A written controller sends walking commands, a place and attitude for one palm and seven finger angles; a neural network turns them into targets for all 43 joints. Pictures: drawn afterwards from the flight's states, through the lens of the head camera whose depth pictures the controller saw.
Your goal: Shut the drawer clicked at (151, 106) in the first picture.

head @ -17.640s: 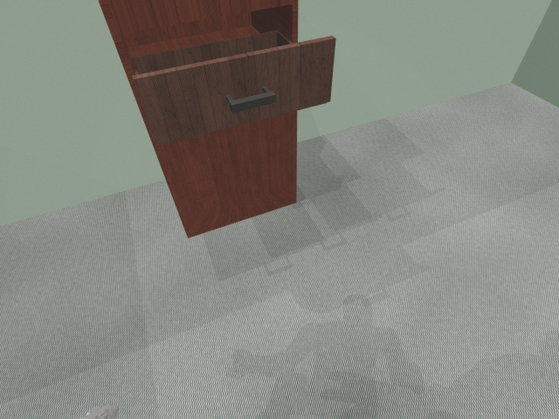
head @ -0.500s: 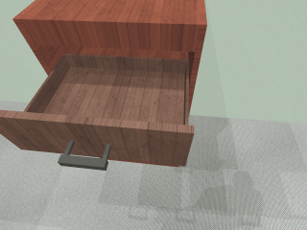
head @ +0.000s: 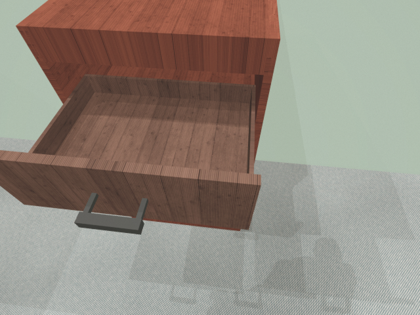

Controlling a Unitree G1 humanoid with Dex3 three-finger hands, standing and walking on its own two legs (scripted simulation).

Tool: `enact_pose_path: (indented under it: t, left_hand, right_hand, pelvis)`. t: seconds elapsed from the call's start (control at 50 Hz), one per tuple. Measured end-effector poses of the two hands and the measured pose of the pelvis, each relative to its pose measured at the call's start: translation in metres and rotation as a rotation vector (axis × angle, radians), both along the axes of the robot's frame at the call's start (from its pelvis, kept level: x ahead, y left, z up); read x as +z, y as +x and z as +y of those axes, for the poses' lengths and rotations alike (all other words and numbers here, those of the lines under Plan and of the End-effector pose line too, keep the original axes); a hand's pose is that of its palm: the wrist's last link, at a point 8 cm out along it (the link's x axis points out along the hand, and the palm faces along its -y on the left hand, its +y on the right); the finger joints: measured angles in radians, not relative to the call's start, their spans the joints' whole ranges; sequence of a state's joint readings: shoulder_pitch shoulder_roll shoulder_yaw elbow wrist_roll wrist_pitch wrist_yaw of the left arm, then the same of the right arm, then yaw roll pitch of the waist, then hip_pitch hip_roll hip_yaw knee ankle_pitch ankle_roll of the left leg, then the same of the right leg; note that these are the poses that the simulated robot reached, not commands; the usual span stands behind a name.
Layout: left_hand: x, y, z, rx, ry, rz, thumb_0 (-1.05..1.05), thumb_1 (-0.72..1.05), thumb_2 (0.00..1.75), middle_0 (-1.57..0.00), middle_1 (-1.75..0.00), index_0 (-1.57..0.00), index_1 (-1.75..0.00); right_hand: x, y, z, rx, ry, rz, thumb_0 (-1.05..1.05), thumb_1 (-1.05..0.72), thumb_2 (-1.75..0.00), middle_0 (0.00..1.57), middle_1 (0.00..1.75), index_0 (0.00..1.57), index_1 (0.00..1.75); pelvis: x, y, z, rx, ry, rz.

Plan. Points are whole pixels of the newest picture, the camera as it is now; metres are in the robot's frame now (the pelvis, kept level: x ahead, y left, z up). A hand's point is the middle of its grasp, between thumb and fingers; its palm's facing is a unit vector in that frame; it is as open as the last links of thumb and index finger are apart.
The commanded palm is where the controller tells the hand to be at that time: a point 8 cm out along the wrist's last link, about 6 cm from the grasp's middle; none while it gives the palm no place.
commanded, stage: look again from close up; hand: left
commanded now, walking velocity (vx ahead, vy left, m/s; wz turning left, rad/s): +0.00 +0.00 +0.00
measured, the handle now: (114, 212) +0.28 +0.20 +0.04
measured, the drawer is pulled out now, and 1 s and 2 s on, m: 0.29 0.29 0.29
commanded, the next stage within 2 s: raise the hand and make a fist in 0.40 s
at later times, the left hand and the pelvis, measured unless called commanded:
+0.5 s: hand out of the picture +0.01 +0.19 -0.17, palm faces +0.00 -0.97 -0.25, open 7.3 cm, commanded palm +0.08 +0.23 -0.07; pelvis -0.01 +0.00 +0.00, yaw -1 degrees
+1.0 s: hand out of the picture +0.09 +0.19 +0.00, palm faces +0.09 -0.99 -0.05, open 5.7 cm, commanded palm +0.09 +0.23 +0.00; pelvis -0.06 +0.00 -0.05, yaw +4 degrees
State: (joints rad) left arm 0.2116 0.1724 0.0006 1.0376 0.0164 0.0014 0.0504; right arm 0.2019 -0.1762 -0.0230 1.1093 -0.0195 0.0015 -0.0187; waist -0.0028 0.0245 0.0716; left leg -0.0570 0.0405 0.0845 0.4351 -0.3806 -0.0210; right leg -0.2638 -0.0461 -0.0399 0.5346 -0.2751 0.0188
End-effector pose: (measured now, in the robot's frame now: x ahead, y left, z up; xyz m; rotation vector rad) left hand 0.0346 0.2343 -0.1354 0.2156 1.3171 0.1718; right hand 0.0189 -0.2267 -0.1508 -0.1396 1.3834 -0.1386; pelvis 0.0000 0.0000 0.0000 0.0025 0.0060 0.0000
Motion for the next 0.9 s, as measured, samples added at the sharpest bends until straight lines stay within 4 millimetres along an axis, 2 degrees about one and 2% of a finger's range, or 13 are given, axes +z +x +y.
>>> enact_pose_path:
  t: [0.34,0.52,0.54,0.6,0.66,0.72,0.74,0.78,0.84,0.9]
  left_hand:
    - [0.000,-0.020,-0.001,0.000,-0.010,0.030,0.00,0.91,0.90,-0.20,-0.30,-0.20,-0.30]
    - [0.000,-0.026,0.000,0.003,-0.004,0.030,0.00,0.91,0.90,-0.20,-0.30,-0.20,-0.30]
    - [0.005,-0.018,0.001,0.054,-0.016,-0.027,0.00,0.91,0.90,-0.20,-0.30,-0.20,-0.30]
    - [0.053,0.037,0.007,0.093,0.014,-0.431,0.01,0.91,0.90,-0.22,-0.31,-0.21,-0.31]
    - [0.108,0.087,0.004,0.067,0.005,-0.774,0.01,0.91,0.90,-0.24,-0.34,-0.23,-0.34]
    - [0.151,0.117,-0.002,-0.017,-0.054,-1.075,0.01,0.91,0.90,-0.28,-0.38,-0.27,-0.38]
    - [0.153,0.118,-0.004,-0.031,-0.082,-1.124,0.01,0.91,0.90,-0.29,-0.40,-0.27,-0.39]
    - [0.140,0.109,-0.005,-0.053,-0.144,-1.148,0.00,0.91,0.90,-0.32,-0.43,-0.26,-0.40]
    - [0.120,0.074,-0.010,-0.141,-0.220,-1.154,0.00,0.91,0.90,-0.38,-0.49,-0.30,-0.46]
    - [0.117,0.040,-0.007,-0.192,-0.213,-1.188,0.01,0.91,0.90,-0.44,-0.55,-0.38,-0.53]
  right_hand:
    - [-0.002,-0.041,0.019,-0.039,0.039,0.060,0.00,-0.91,-0.89,0.20,0.29,0.20,0.30]
    - [-0.004,-0.052,0.027,-0.049,0.054,0.074,0.00,-0.91,-0.89,0.20,0.29,0.20,0.30]
    - [-0.002,-0.049,0.025,-0.048,0.047,0.039,0.00,-0.91,-0.89,0.20,0.29,0.20,0.30]
    - [0.008,-0.028,0.010,-0.011,-0.023,-0.159,0.02,-0.93,-0.89,0.20,0.30,0.20,0.30]
    - [0.019,0.010,-0.007,0.017,-0.061,-0.371,0.02,-0.93,-0.89,0.20,0.30,0.20,0.30]
    - [0.041,0.056,-0.023,0.045,-0.097,-0.596,0.02,-0.93,-0.89,0.20,0.30,0.20,0.30]
    - [0.051,0.071,-0.026,0.058,-0.105,-0.668,0.02,-0.92,-0.89,0.20,0.30,0.20,0.30]
    - [0.070,0.098,-0.032,0.093,-0.117,-0.798,0.02,-0.92,-0.89,0.20,0.29,0.20,0.30]
    - [0.096,0.131,-0.035,0.179,-0.136,-0.944,0.01,-0.92,-0.89,0.20,0.29,0.20,0.30]
    - [0.109,0.153,-0.029,0.272,-0.152,-1.024,0.01,-0.91,-0.90,0.19,0.29,0.20,0.30]
  pelvis:
    - [0.001,-0.010,0.003,-0.011,0.003,-0.007]
    - [0.000,-0.013,0.005,-0.011,0.000,-0.003]
    - [0.000,-0.015,0.005,-0.007,-0.002,0.000]
    - [-0.001,-0.016,0.007,0.012,0.006,0.005]
    - [-0.003,-0.021,0.008,0.042,0.005,0.018]
    - [-0.009,-0.031,0.005,0.039,0.009,0.050]
    - [-0.012,-0.034,0.004,0.035,0.011,0.062]
    - [-0.019,-0.041,0.001,0.025,0.015,0.085]
    - [-0.031,-0.049,-0.002,0.023,0.014,0.111]
    - [-0.042,-0.055,-0.004,0.036,0.006,0.128]
